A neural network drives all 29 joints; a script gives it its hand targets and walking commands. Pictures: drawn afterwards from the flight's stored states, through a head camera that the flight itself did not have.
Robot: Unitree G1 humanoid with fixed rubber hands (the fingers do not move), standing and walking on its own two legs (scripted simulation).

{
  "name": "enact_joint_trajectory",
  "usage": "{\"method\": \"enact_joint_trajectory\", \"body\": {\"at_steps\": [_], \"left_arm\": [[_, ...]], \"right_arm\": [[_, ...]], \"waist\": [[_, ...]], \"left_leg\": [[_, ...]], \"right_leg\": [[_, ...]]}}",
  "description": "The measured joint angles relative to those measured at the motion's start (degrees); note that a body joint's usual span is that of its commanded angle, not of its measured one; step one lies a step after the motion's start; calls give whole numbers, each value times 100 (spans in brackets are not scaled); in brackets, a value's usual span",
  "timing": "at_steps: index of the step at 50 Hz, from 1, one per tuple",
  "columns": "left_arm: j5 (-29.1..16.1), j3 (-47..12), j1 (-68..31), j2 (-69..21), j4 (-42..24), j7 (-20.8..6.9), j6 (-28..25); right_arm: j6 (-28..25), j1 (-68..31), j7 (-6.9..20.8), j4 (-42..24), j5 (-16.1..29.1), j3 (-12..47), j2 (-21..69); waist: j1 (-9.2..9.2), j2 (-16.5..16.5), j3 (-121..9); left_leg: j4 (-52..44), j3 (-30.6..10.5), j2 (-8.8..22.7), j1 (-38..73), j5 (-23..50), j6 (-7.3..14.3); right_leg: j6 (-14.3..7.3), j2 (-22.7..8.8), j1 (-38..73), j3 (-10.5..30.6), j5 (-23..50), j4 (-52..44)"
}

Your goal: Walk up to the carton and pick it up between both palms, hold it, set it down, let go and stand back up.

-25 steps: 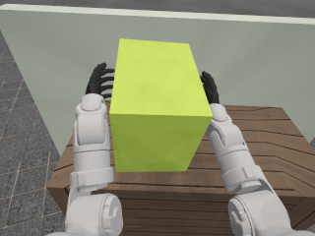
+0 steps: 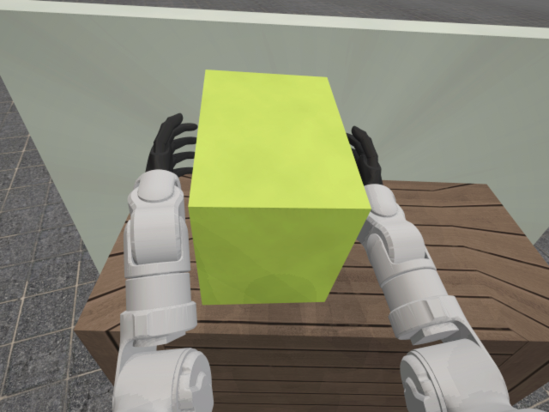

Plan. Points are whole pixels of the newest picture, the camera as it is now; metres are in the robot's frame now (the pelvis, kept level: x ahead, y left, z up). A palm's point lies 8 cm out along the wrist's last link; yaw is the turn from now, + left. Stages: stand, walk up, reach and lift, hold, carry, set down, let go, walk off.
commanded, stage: hold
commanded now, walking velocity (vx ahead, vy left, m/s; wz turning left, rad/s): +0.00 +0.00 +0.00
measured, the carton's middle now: (266, 188) +0.38 +0.00 +0.16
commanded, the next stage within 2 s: none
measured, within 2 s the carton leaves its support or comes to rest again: neither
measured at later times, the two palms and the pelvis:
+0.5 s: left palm (163, 170) +0.35 +0.14 +0.22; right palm (367, 180) +0.35 -0.13 +0.19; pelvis +0.00 +0.00 +0.00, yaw +0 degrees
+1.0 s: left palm (163, 168) +0.36 +0.14 +0.22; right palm (365, 180) +0.35 -0.13 +0.19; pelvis +0.00 +0.00 +0.00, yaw +0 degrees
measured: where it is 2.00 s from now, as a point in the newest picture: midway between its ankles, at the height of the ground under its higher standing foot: outside the picture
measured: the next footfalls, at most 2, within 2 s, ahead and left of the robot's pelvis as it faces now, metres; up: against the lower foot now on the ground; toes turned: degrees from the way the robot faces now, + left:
none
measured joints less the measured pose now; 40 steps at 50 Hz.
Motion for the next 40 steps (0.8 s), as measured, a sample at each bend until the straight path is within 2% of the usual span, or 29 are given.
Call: {"method": "enact_joint_trajectory", "body": {"at_steps": [12, 16, 21, 40], "left_arm": [[-40, -32, -36, 31, -13, -20, -11], [-1, 1, -66, 2, 2, -28, -22], [-48, -27, -23, 47, -56, -14, 11], [-10, 35, -196, 52, 248, -41, -77]], "right_arm": [[30, 41, -9, -136, -90, -91, 55], [23, 3, -27, -105, -29, -23, -9], [29, -10, -40, -103, -43, 42, -18], [-9, -80, -5, 68, -126, -145, 49]], "waist": [[-30, 21, 16], [33, 37, 12], [-21, 27, 6], [20, 30, -24]], "left_leg": [[-6, -30, -2, -48, 19, -10], [-42, 16, 12, -30, 34, -7], [-15, -32, 1, -23, 25, -12], [-13, -19, -8, -67, 58, 3]], "right_leg": [[-10, 0, -41, -31, 7, 0], [-8, 11, -52, 15, 27, -11], [-9, 3, -19, -33, 5, 1], [-8, -8, -82, -21, 27, 34]]}}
